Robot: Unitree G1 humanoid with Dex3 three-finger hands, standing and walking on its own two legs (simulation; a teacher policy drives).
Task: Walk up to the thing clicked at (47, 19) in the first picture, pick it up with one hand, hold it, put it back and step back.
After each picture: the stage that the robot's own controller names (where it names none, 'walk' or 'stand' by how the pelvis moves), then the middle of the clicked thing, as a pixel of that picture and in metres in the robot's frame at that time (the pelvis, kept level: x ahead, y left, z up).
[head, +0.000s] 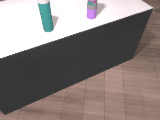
stand; (45, 12) +0.89 +0.24 -0.04
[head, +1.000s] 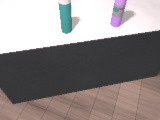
walk; (65, 13) +0.84 +0.15 -0.03
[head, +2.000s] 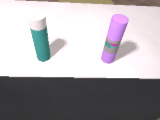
walk; (40, 38) +0.57 +0.21 -0.01
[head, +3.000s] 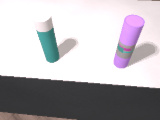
stand; (47, 39) +0.55 +0.17 +0.00
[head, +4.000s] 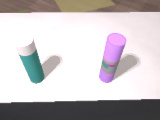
stand; (31, 61) +0.46 +0.23 -0.03
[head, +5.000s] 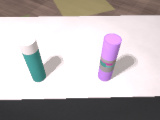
stand; (33, 60) +0.50 +0.23 -0.04
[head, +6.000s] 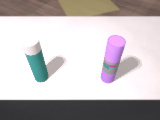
stand; (36, 61) +0.49 +0.22 -0.04
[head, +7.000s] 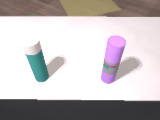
stand; (36, 61) +0.49 +0.22 -0.04
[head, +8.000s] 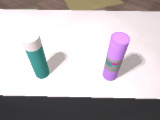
rise first; (37, 57) +0.49 +0.21 -0.04
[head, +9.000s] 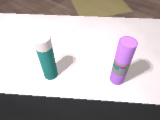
rise first; (46, 58) +0.50 +0.20 -0.04
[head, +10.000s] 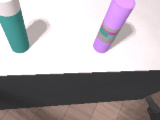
go down; (13, 25) +0.53 +0.18 +0.03
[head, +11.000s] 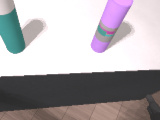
go down; (8, 24) +0.52 +0.19 +0.04
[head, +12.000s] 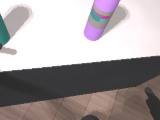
close in; out of the picture +0.53 +0.20 +0.08
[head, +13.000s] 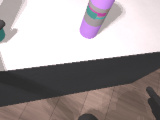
lift; out of the picture +0.55 +0.20 +0.08
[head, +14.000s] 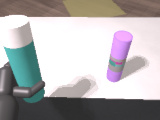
lift; (25, 64) +0.31 +0.17 +0.17
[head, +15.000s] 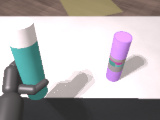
hold; (29, 63) +0.34 +0.17 +0.15
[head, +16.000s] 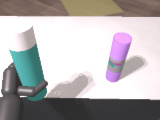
hold; (28, 65) +0.33 +0.17 +0.15
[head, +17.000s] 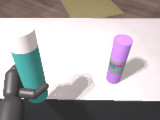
hold; (30, 67) +0.33 +0.17 +0.14
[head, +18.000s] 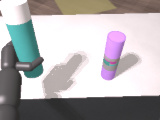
crouch; (25, 42) +0.41 +0.17 +0.16
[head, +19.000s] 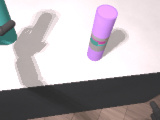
lower; out of the picture +0.53 +0.20 +0.16
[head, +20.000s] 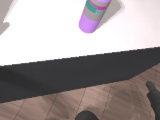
lower; out of the picture +0.57 +0.21 +0.09
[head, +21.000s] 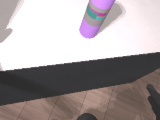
lower; out of the picture +0.55 +0.21 +0.08
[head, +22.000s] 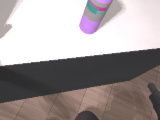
lower; out of the picture +0.56 +0.20 +0.09
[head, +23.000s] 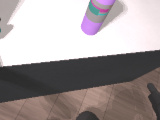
lower; out of the picture +0.56 +0.20 +0.09
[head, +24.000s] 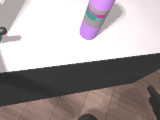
open; out of the picture +0.55 +0.20 +0.08
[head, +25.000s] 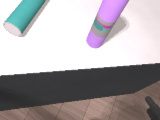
sink last; (29, 7) +0.66 +0.11 -0.03
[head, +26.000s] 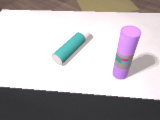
sink last; (72, 45) +0.65 +0.11 -0.07
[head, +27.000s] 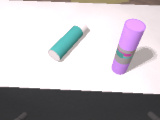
stand; (69, 39) +0.64 +0.09 -0.06
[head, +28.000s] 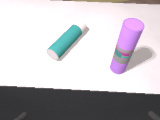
stand; (68, 38) +0.64 +0.09 -0.06
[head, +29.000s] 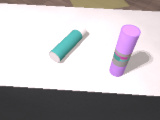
stand; (69, 42) +0.65 +0.09 -0.09
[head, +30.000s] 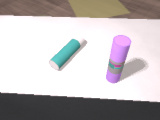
stand; (67, 51) +0.66 +0.11 -0.13
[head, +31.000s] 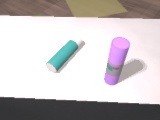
stand; (65, 52) +0.63 +0.11 -0.13
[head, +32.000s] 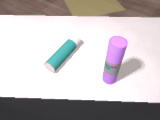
stand; (63, 52) +0.63 +0.12 -0.13
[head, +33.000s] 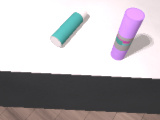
walk; (69, 26) +0.69 +0.07 -0.11
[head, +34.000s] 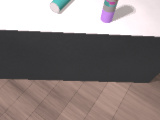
walk; out of the picture +0.95 +0.11 -0.12
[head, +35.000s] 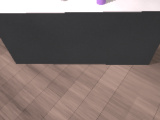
stand; out of the picture +1.27 +0.17 -0.11
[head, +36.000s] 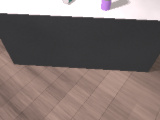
stand; out of the picture +1.24 +0.10 -0.12
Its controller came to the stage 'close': yes
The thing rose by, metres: 0.20
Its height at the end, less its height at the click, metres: -0.09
